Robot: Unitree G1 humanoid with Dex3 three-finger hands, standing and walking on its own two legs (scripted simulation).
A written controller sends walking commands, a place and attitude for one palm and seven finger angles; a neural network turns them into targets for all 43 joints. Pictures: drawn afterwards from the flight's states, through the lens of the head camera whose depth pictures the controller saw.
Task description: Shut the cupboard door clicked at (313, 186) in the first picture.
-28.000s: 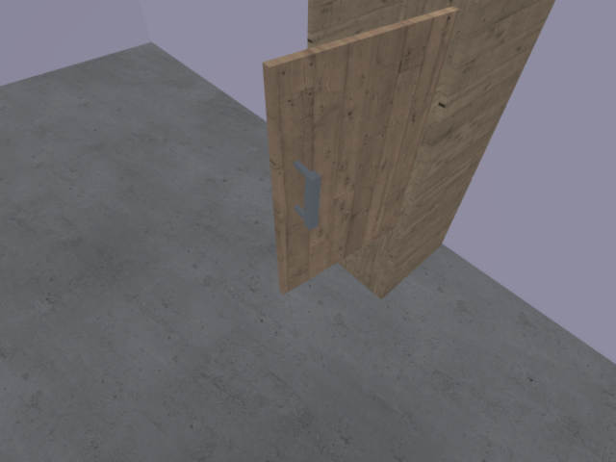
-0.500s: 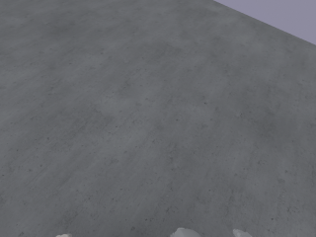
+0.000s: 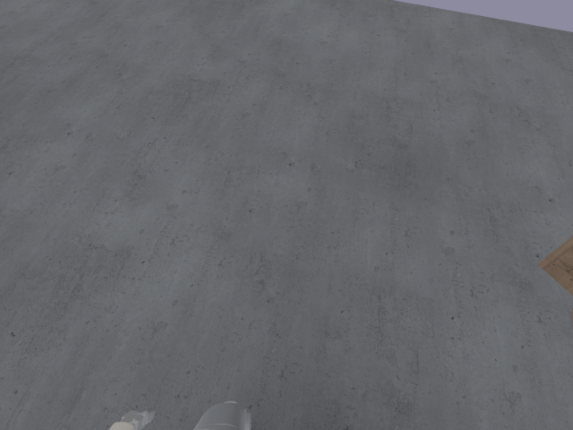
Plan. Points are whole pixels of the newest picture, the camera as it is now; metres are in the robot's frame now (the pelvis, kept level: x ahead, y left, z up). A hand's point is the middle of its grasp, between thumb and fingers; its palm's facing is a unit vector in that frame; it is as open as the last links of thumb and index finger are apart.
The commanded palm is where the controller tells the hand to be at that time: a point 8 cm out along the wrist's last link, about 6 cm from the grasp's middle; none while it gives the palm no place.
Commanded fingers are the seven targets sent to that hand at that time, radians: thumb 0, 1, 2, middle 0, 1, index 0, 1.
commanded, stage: turn to face it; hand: left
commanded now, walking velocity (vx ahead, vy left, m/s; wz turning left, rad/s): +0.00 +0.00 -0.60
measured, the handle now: out of the picture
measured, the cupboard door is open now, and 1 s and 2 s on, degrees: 53 53 53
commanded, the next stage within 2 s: take the last steps up to it in 1.58 s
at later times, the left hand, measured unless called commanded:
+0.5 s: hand (189, 391) +0.19 +0.17 -0.16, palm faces -0.30 -0.91 -0.27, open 7.4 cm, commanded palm none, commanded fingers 0.00 0.90 0.90 -0.20 -0.30 -0.20 -0.30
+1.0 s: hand (210, 365) +0.23 +0.15 -0.17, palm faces -0.53 -0.82 -0.19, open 7.4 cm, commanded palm none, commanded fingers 0.00 0.90 0.90 -0.20 -0.30 -0.20 -0.30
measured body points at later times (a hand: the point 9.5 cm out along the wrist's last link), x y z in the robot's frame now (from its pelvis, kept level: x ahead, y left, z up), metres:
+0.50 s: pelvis +0.01 +0.00 -0.01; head +0.05 -0.02 +0.43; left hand +0.21 +0.22 -0.14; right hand -0.02 -0.27 -0.16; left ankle +0.03 +0.14 -0.73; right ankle -0.03 -0.11 -0.74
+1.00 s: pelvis +0.04 +0.02 +0.00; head +0.09 +0.02 +0.45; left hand +0.26 +0.19 -0.15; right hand -0.03 -0.24 -0.12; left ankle +0.10 +0.11 -0.73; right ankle -0.07 -0.07 -0.65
